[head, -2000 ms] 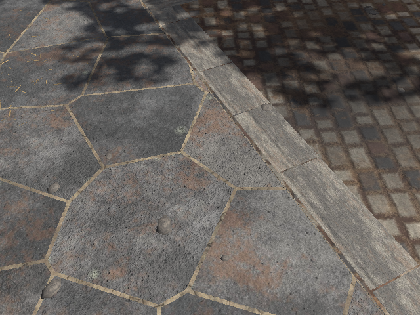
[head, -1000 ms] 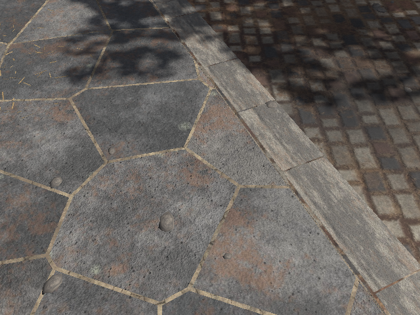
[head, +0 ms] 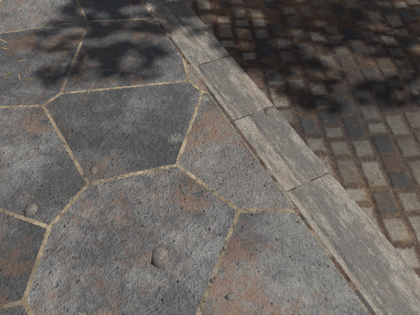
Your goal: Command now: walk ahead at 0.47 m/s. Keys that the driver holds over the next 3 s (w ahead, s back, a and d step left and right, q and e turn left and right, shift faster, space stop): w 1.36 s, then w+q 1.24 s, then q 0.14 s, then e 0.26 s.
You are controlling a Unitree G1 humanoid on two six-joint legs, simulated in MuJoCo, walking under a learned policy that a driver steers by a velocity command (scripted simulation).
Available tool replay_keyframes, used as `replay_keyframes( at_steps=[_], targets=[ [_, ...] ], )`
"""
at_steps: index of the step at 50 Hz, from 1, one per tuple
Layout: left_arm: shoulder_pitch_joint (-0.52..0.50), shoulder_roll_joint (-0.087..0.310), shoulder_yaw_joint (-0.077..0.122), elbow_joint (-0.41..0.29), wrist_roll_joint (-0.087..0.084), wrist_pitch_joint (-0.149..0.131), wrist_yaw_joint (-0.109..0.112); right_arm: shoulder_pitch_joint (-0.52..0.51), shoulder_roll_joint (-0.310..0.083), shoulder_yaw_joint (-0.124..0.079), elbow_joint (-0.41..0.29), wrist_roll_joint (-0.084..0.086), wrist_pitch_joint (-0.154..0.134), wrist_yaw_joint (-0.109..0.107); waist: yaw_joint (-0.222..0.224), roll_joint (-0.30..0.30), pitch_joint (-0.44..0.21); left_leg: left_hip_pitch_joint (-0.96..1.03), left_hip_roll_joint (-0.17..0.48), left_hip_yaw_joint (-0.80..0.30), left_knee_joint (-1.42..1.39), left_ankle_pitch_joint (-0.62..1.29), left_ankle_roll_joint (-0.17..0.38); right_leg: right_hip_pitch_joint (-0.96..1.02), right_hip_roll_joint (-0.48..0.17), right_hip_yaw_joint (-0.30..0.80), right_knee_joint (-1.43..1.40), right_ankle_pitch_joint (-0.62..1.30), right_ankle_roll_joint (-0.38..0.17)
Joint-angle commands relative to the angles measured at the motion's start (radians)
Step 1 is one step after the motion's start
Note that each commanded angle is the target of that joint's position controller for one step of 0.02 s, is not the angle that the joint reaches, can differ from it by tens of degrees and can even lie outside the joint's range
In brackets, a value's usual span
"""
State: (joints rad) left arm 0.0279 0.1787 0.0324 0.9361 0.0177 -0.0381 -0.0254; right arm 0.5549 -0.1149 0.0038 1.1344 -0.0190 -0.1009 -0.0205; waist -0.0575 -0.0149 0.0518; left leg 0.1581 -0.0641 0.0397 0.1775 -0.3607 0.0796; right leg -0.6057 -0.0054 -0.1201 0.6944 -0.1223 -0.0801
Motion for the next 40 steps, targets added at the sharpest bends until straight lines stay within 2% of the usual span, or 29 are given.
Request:
replay_keyframes(
  at_steps=[1, 2, 3, 4, 5, 6, 7, 8, 9, 10, 11, 12, 14, 17, 20, 22, 25, 26, 28, 29, 30, 31, 32, 33, 34, 35, 36, 38, 40],
  targets=[
    [0.025, 0.068, 0.013, -0.046, -0.006, -0.012, 0.013, 0.028, -0.166, -0.025, -0.017, 0.001, -0.016, -0.011, 0.081, 0.141, 0.04, -0.128, 0.251, -0.053, 0.131, 1.152, 0.046, 0.207, 0.082, -0.05, -0.079, -0.001, -0.049],
    [0.133, 0.092, 0.026, -0.014, -0.007, -0.018, 0.02, 0.011, -0.178, -0.029, -0.02, 0.0, -0.015, -0.014, 0.129, 0.141, -0.017, -0.108, 0.254, -0.05, 0.251, 1.214, 0.042, 0.305, 0.098, -0.033, -0.097, -0.014, -0.069],
    [0.278, 0.11, 0.04, 0.034, -0.007, -0.025, 0.026, -0.017, -0.191, -0.033, -0.025, 0.004, -0.011, -0.012, 0.195, 0.137, -0.086, -0.125, 0.248, -0.041, 0.419, 1.173, 0.041, 0.452, 0.096, -0.015, -0.165, 0.015, -0.09],
    [0.414, 0.148, 0.058, 0.074, 0.009, -0.031, 0.035, -0.031, -0.185, -0.033, -0.035, 0.009, -0.009, -0.005, 0.252, 0.107, -0.151, -0.256, 0.216, -0.026, 0.637, 0.948, 0.041, 0.65, 0.014, 0.071, -0.212, -0.037, -0.118],
    [0.519, 0.238, 0.08, 0.084, 0.032, -0.032, 0.038, 0.008, -0.098, -0.018, -0.066, 0.017, -0.006, 0.004, 0.237, -0.064, -0.264, -0.479, 0.1, 0.027, 1.015, 0.321, 0.027, 0.847, -0.27, 0.445, -0.25, -0.191, -0.2],
    [0.457, 0.238, 0.081, 0.078, 0.013, -0.019, 0.024, 0.064, -0.105, -0.034, -0.068, 0.026, 0.002, 0.014, 0.171, -0.129, -0.297, -0.711, -0.024, -0.061, 1.258, -0.134, 0.024, 0.882, -0.402, 0.869, -0.428, -0.301, -0.313],
    [0.329, 0.192, 0.071, 0.06, -0.012, -0.02, 0.018, -0.034, -0.147, -0.043, -0.099, 0.007, 0.007, 0.014, 0.126, -0.049, -0.13, -0.795, 0.059, -0.102, 1.25, -0.039, 0.04, 0.735, -0.369, 0.756, -0.483, -0.43, -0.283],
    [0.254, 0.118, 0.051, 0.045, -0.015, -0.029, 0.013, -0.121, -0.151, -0.047, -0.124, -0.002, 0.004, 0.02, 0.11, 0.005, -0.022, -0.794, 0.094, -0.094, 1.196, 0.037, 0.041, 0.591, -0.331, 0.633, -0.521, -0.383, -0.251],
    [0.231, 0.074, 0.037, 0.05, -0.007, -0.041, 0.013, -0.139, -0.129, -0.048, -0.126, -0.003, 0.006, 0.022, 0.072, 0.051, 0.033, -0.746, 0.125, -0.094, 1.13, 0.072, 0.037, 0.483, -0.286, 0.53, -0.545, -0.255, -0.214],
    [0.247, 0.048, 0.026, 0.065, -0.004, -0.053, 0.02, -0.128, -0.112, -0.049, -0.123, -0.016, 0.017, 0.025, 0.041, 0.047, 0.039, -0.687, 0.144, -0.096, 1.077, 0.08, 0.024, 0.416, -0.249, 0.449, -0.551, -0.143, -0.186],
    [0.264, 0.037, 0.019, 0.079, -0.003, -0.062, 0.025, -0.108, -0.087, -0.045, -0.117, -0.021, 0.03, 0.031, 0.02, 0.03, 0.031, -0.645, 0.153, -0.092, 1.037, 0.085, 0.011, 0.384, -0.218, 0.38, -0.558, -0.067, -0.166],
    [0.296, 0.046, 0.018, 0.091, -0.004, -0.071, 0.028, -0.108, -0.078, -0.046, -0.121, -0.022, 0.04, 0.035, 0.013, 0.014, 0.028, -0.639, 0.152, -0.077, 1.011, 0.089, 0.001, 0.378, -0.206, 0.342, -0.558, 0.014, -0.164],
    [0.345, 0.079, 0.02, 0.106, -0.005, -0.08, 0.03, -0.172, -0.092, -0.051, -0.149, -0.021, 0.054, 0.04, 0.01, -0.005, 0.041, -0.697, 0.164, -0.05, 0.95, 0.135, -0.015, 0.391, -0.183, 0.276, -0.572, 0.1, -0.155],
    [0.406, 0.092, 0.016, 0.112, -0.008, -0.078, 0.028, -0.336, -0.113, -0.054, -0.208, -0.016, 0.062, 0.047, 0.043, -0.019, 0.066, -0.801, 0.175, -0.009, 0.812, 0.252, -0.037, 0.444, -0.154, 0.218, -0.589, 0.203, -0.128],
    [0.466, 0.083, 0.006, 0.12, -0.009, -0.076, 0.029, -0.468, -0.101, -0.046, -0.253, -0.004, 0.058, 0.052, 0.08, -0.035, 0.066, -0.794, 0.15, 0.031, 0.628, 0.346, -0.048, 0.494, -0.129, 0.168, -0.573, 0.338, -0.092],
    [0.51, 0.085, 0.003, 0.13, -0.009, -0.077, 0.034, -0.536, -0.093, -0.04, -0.274, 0.001, 0.056, 0.053, 0.104, -0.049, 0.062, -0.783, 0.128, 0.053, 0.533, 0.38, -0.044, 0.551, -0.134, 0.158, -0.561, 0.397, -0.083],
    [0.553, 0.095, 0.002, 0.145, 0.0, -0.074, 0.043, -0.607, -0.104, -0.039, -0.301, 0.002, 0.051, 0.05, 0.123, -0.057, 0.063, -0.794, 0.103, 0.066, 0.445, 0.358, -0.022, 0.672, -0.167, 0.16, -0.526, 0.477, -0.094],
    [0.554, 0.1, 0.003, 0.149, 0.005, -0.072, 0.046, -0.617, -0.111, -0.04, -0.308, 0.001, 0.047, 0.048, 0.119, -0.059, 0.062, -0.79, 0.096, 0.065, 0.423, 0.332, -0.01, 0.709, -0.181, 0.159, -0.505, 0.521, -0.099],
    [0.523, 0.116, 0.007, 0.146, 0.009, -0.073, 0.051, -0.571, -0.128, -0.048, -0.304, 0.0, 0.038, 0.042, 0.079, -0.068, 0.037, -0.703, 0.063, 0.072, 0.381, 0.25, 0.025, 0.748, -0.198, 0.143, -0.421, 0.718, -0.096],
    [0.508, 0.128, 0.01, 0.144, 0.01, -0.072, 0.054, -0.501, -0.144, -0.057, -0.283, -0.001, 0.034, 0.035, 0.046, -0.077, 0.0, -0.614, 0.034, 0.079, 0.367, 0.206, 0.043, 0.756, -0.201, 0.137, -0.34, 0.842, -0.088],
    [0.495, 0.136, 0.013, 0.144, 0.01, -0.069, 0.053, -0.377, -0.164, -0.069, -0.243, -0.002, 0.027, 0.027, -0.005, -0.073, -0.063, -0.486, 0.008, 0.083, 0.323, 0.201, 0.065, 0.753, -0.19, 0.127, -0.201, 0.888, -0.079],
    [0.473, 0.136, 0.012, 0.136, 0.001, -0.067, 0.05, -0.213, -0.191, -0.084, -0.191, -0.014, 0.017, 0.018, -0.077, -0.054, -0.142, -0.262, 0.04, 0.05, 0.267, 0.257, 0.092, 0.645, -0.161, 0.103, -0.008, 0.764, -0.064],
    [0.475, 0.097, 0.001, 0.101, -0.009, -0.068, 0.046, -0.044, -0.28, -0.109, -0.161, -0.039, 0.013, 0.008, -0.122, 0.049, -0.27, -0.01, 0.279, -0.207, 0.27, 0.19, 0.143, 0.434, -0.101, 0.064, 0.299, 0.367, -0.051],
    [0.611, 0.011, -0.006, 0.104, -0.043, -0.062, 0.034, -0.053, -0.334, -0.123, -0.161, -0.038, 0.022, 0.02, -0.04, 0.251, -0.35, 0.194, 0.516, -0.695, 0.152, 0.177, 0.305, 0.079, 0.095, 0.07, 0.639, -0.416, -0.015],
    [0.512, 0.105, 0.017, 0.1, -0.014, -0.055, 0.038, -0.147, -0.274, -0.114, -0.171, -0.001, 0.032, 0.03, -0.022, 0.067, -0.243, 0.079, 0.451, -0.656, 0.095, 0.046, 0.262, -0.005, 0.025, 0.18, 0.673, -0.334, -0.033],
    [0.412, 0.104, 0.021, 0.064, -0.007, -0.06, 0.032, -0.249, -0.215, -0.095, -0.188, 0.007, 0.029, 0.034, 0.007, 0.05, -0.1, -0.077, 0.415, -0.503, 0.056, 0.066, 0.222, -0.023, -0.013, 0.177, 0.623, -0.234, -0.033],
    [0.374, 0.087, 0.021, 0.057, -0.005, -0.062, 0.029, -0.289, -0.167, -0.083, -0.188, 0.002, 0.02, 0.038, 0.033, 0.012, -0.035, -0.187, 0.369, -0.404, 0.021, 0.177, 0.19, 0.01, -0.043, 0.172, 0.57, -0.18, -0.029],
    [0.393, 0.051, 0.02, 0.063, 0.017, -0.038, 0.019, -0.27, -0.114, -0.063, -0.158, 0.004, 0.006, 0.027, 0.083, 0.04, -0.013, -0.296, 0.293, -0.257, -0.009, 0.304, 0.135, 0.097, -0.074, 0.162, 0.485, -0.148, -0.008],
    [0.387, 0.035, 0.021, 0.058, 0.02, -0.02, 0.009, -0.207, -0.131, -0.063, -0.13, 0.006, -0.008, 0.022, 0.096, 0.053, -0.012, -0.308, 0.272, -0.201, -0.018, 0.414, 0.129, 0.101, -0.075, 0.139, 0.447, -0.135, 0.009]
  ],
)
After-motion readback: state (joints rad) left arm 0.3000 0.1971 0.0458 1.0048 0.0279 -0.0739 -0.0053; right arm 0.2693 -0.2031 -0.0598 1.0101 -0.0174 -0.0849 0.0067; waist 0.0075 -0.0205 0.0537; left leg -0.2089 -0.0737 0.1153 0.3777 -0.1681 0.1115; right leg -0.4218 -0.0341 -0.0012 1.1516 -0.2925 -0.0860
